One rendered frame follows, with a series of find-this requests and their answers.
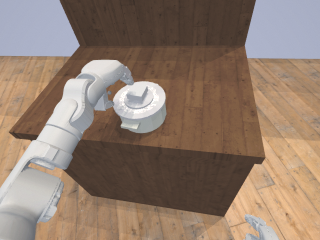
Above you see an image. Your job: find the robot left hand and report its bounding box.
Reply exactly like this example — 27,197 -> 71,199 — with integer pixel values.
81,59 -> 134,111

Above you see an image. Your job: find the knob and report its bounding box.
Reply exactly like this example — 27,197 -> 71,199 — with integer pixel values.
126,84 -> 148,101

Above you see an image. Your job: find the pot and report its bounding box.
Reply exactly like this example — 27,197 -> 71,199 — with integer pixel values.
120,84 -> 167,133

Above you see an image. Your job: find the robot left upper arm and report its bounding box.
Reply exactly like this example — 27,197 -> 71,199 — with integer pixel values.
0,166 -> 64,240

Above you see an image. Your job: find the table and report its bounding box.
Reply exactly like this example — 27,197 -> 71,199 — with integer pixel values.
9,0 -> 266,217

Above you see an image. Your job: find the robot right hand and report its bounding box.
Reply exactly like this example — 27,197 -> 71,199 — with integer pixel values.
243,214 -> 280,240

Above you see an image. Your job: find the lid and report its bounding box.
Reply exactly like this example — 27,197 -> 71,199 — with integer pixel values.
113,81 -> 166,121

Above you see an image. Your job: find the robot left forearm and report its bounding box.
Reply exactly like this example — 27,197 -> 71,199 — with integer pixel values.
0,71 -> 106,204

